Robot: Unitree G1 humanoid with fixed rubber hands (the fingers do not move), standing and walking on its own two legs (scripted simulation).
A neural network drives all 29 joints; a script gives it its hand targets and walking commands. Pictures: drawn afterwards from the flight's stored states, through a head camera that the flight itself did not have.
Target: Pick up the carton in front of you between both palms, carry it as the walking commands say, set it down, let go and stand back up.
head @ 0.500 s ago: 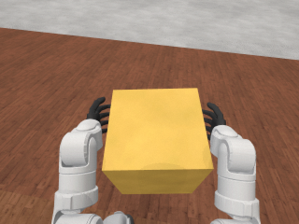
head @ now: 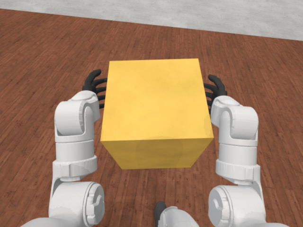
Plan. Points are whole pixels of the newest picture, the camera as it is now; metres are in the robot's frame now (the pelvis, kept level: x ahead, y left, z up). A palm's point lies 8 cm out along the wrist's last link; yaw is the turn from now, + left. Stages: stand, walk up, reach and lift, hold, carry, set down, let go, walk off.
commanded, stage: carry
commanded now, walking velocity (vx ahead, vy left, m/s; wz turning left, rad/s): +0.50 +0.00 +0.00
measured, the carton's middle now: (155, 120) +0.37 -0.02 +0.04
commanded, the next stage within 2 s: none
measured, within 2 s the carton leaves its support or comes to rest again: neither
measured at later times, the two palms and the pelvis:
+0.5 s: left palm (107, 31) +0.71 +0.14 +0.08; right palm (190, 33) +0.72 -0.16 +0.07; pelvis +0.36 -0.02 -0.06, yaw +0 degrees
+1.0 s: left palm (103, 10) +1.00 +0.20 +0.00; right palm (164, 2) +1.07 -0.09 +0.01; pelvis +0.68 -0.03 -0.13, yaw +18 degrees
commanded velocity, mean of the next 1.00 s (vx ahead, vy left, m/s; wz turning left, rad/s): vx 0.50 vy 0.00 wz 0.40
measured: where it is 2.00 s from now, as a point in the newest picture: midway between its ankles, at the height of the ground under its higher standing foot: (137, 101)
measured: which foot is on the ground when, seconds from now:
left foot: down 0.00-0.06, up 0.08-0.48, down 0.50-0.98, up 1.00-1.00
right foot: up 0.00-0.02, down 0.04-0.52, up 0.54-0.96, down 0.98-1.00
